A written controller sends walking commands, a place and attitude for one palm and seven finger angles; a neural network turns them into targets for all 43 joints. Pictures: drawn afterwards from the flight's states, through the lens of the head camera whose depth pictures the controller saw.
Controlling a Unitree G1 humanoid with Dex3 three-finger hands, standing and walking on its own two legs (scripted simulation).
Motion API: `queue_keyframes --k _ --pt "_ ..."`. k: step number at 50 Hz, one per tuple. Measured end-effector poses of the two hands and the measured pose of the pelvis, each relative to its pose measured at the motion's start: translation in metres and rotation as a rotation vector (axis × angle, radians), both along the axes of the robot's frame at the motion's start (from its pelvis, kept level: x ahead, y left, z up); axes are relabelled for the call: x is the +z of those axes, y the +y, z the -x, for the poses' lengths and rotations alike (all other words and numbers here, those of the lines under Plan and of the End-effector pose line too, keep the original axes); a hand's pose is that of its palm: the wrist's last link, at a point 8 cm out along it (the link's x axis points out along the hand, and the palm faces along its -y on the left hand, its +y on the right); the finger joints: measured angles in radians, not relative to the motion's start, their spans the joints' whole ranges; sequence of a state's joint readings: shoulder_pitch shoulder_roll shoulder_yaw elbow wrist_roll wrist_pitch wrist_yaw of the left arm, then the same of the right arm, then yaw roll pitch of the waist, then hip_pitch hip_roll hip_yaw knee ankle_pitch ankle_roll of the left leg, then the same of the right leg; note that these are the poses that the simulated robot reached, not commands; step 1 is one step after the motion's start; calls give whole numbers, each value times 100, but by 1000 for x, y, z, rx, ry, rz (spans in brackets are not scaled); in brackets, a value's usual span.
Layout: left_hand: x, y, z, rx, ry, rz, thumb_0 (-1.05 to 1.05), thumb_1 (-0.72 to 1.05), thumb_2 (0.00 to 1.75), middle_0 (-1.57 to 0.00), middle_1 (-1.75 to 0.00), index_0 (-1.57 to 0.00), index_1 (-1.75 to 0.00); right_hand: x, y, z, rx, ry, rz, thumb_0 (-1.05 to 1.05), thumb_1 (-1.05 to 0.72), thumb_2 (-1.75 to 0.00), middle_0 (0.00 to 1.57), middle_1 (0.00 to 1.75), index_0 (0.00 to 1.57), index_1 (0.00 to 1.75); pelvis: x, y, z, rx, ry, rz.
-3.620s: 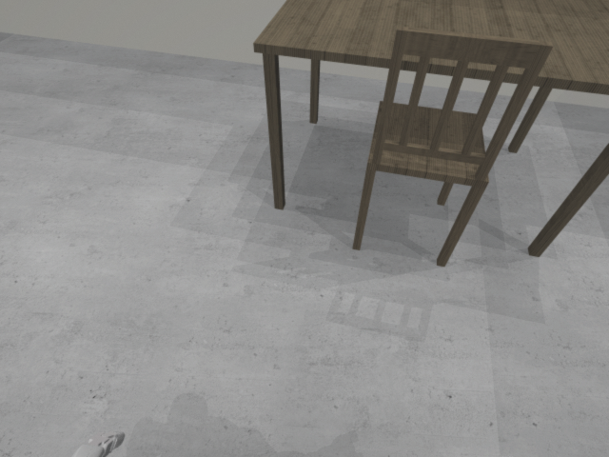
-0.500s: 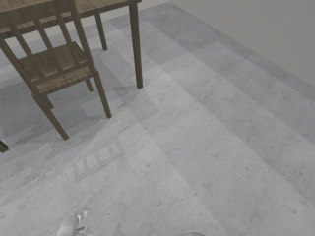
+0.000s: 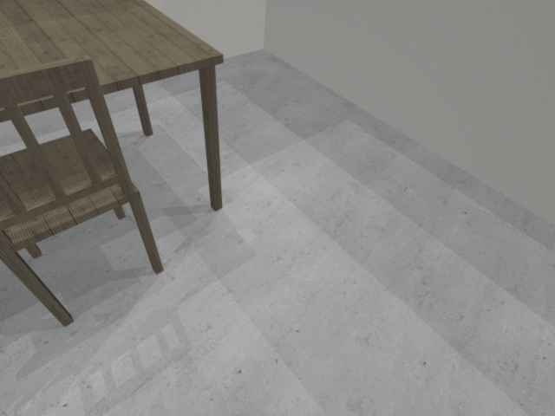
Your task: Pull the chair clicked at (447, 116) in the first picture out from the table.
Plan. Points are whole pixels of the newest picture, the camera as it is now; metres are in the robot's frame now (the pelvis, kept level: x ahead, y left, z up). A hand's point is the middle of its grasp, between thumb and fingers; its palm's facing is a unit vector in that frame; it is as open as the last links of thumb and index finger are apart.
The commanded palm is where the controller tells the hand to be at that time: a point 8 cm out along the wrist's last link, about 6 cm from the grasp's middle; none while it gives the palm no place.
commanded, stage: walk to a spot facing it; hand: left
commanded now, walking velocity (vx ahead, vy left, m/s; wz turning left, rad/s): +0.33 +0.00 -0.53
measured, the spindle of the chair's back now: (38, 155) +0.63 +0.61 -0.08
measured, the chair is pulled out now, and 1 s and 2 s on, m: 0.00 0.00 0.00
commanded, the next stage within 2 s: turn to face it in 0.30 s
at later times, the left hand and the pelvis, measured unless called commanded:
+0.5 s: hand (246, 292) +0.39 +0.08 -0.17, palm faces -0.25 -0.94 -0.21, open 7.3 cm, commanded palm none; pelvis +0.21 -0.07 -0.02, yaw -14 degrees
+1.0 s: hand (222, 292) +0.39 +0.14 -0.19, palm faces +0.06 -0.98 -0.20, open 7.3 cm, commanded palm none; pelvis +0.32 -0.06 -0.01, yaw +1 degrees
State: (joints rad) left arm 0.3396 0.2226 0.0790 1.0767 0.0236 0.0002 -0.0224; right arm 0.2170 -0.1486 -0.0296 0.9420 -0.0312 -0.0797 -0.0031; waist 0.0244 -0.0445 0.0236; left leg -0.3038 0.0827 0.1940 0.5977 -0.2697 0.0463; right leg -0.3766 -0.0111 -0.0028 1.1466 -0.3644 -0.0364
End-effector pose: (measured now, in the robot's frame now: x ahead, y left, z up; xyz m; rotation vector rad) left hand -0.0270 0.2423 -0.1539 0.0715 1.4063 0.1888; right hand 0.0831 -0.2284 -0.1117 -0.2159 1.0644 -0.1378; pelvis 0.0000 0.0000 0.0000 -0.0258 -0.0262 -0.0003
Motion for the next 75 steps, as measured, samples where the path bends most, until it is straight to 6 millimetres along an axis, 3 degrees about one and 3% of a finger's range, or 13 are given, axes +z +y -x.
queue_keyframes --k 9,13,18,23,27,32,37,42,47,53,59,68,75 --pt "18 -4 -126 -97 -69 22 0 91 90 -19 -30 -20 -30 -1 2 34 -190 221 -9 -1 -94 -90 21 30 20 30 14 6 -71 -93 18 -18" --pt "18 -20 -194 -174 -92 27 0 92 90 -19 -30 -20 -30 -6 6 48 -274 326 -44 0 -93 -90 20 30 20 30 12 -3 -105 -136 19 -23" --pt "15 -54 -296 -306 -149 18 1 92 90 -19 -30 -20 -30 -18 7 56 -383 448 -103 0 -92 -90 20 30 20 30 1 -24 -150 -195 24 -30" --pt "6 -97 -395 -404 -284 -16 0 92 90 -20 -30 -20 -30 -40 -11 37 -457 534 -162 0 -91 -90 20 30 20 30 -22 -61 -201 -237 25 -42" --pt "18 -119 -428 -406 -323 -33 0 91 90 -20 -30 -20 -30 -45 -41 -22 -445 458 -146 0 -91 -90 20 30 20 30 -15 -75 -226 -236 10 -33" --pt "31 -137 -441 -390 -305 -21 0 91 90 -20 -30 -20 -30 -36 -71 -115 -381 282 -119 0 -91 -90 20 30 20 30 1 -85 -254 -201 21 -30" --pt "36 -137 -454 -287 -346 -4 -2 93 90 -20 -30 -21 -30 -27 -86 -180 -288 223 -90 0 -93 -90 20 30 20 30 5 -86 -278 -136 20 -18" --pt "23 -116 -449 -185 -325 -1 -2 93 90 -20 -30 -21 -30 -20 -91 -234 -182 202 -47 0 -93 -90 20 30 20 30 1 -80 -298 -69 16 -8" --pt "-4 -78 -422 -87 -222 -15 -1 92 90 -20 -30 -21 -30 -19 -85 -287 -89 143 11 0 -92 -90 20 30 20 30 -13 -65 -314 -8 21 -5" --pt "9 -45 -396 -21 -129 -76 0 92 90 -20 -30 -20 -30 -6 -80 -312 -28 128 33 0 -91 -90 20 30 20 30 -1 -61 -321 39 30 1" --pt "28 -38 -386 46 -140 -124 0 91 90 -20 -30 -20 -30 -4 -84 -330 38 149 17 0 -91 -90 21 30 20 30 8 -70 -326 105 39 5" --pt "42 -79 -389 111 -241 -182 0 91 90 -20 -30 -20 -30 -26 -122 -361 120 144 -21 0 -91 -90 21 30 20 30 -2 -113 -328 222 38 -25" --pt "54 -121 -355 198 -248 -185 0 91 90 -20 -30 -21 -30 -24 -140 -393 219 137 -22 0 -91 -90 20 30 20 30 5 -134 -327 332 14 -53"
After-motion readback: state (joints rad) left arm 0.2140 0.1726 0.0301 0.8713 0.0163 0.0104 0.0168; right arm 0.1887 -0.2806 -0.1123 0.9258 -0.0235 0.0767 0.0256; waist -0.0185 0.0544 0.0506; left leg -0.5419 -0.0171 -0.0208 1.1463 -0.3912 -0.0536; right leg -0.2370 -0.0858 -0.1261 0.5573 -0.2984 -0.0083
